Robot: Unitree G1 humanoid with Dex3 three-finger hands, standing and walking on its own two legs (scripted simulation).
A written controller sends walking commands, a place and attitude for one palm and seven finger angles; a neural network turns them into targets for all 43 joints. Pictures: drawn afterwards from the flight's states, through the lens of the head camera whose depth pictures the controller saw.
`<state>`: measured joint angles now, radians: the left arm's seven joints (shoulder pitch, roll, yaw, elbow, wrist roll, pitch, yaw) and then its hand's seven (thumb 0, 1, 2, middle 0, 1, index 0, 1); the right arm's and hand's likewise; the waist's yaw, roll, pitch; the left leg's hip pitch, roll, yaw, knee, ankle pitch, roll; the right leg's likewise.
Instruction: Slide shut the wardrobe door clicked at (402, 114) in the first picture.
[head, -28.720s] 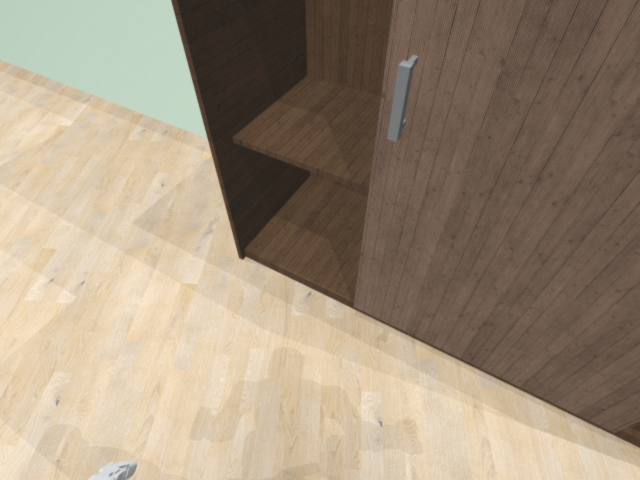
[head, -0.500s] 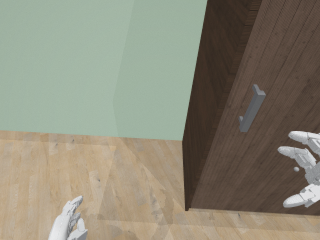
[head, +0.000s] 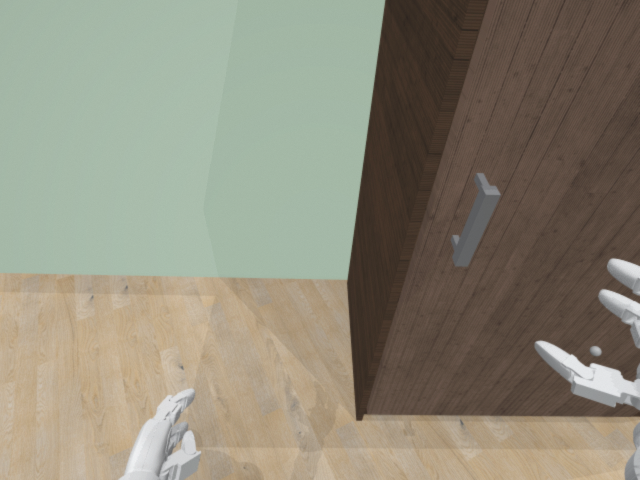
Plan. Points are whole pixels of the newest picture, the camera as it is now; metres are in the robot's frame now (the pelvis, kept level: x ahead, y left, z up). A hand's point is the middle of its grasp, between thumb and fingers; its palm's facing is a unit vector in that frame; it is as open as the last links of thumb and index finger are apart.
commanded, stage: draw the hand back to the body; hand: right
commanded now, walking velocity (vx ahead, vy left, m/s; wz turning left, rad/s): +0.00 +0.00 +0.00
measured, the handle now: (470, 220) +0.45 -0.23 +0.10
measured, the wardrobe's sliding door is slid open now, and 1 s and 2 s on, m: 0.01 0.01 0.01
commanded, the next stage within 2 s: step back with the hand held close in 0.66 s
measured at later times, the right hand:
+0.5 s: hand (595, 362) +0.20 -0.26 +0.15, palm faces +0.45 +0.82 -0.36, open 7.6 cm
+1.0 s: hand (592, 352) +0.20 -0.26 +0.15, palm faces +0.40 +0.82 -0.42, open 7.4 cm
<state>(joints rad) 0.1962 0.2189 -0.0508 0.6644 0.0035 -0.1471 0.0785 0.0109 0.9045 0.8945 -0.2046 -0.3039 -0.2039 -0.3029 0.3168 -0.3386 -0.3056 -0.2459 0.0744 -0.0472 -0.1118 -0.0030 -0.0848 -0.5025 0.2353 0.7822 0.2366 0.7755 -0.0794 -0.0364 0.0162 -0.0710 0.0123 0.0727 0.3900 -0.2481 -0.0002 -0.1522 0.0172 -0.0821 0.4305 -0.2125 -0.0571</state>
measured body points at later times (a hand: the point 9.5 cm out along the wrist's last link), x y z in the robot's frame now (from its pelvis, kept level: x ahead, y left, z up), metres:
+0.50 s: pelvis +0.01 +0.01 +0.00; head -0.02 +0.02 +0.45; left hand +0.20 +0.23 -0.08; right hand +0.17 -0.30 +0.17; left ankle -0.02 +0.12 -0.74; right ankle +0.02 -0.08 -0.74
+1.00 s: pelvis -0.01 +0.00 +0.00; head -0.01 +0.01 +0.45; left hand +0.18 +0.24 -0.08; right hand +0.18 -0.30 +0.17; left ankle -0.02 +0.12 -0.74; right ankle +0.02 -0.08 -0.74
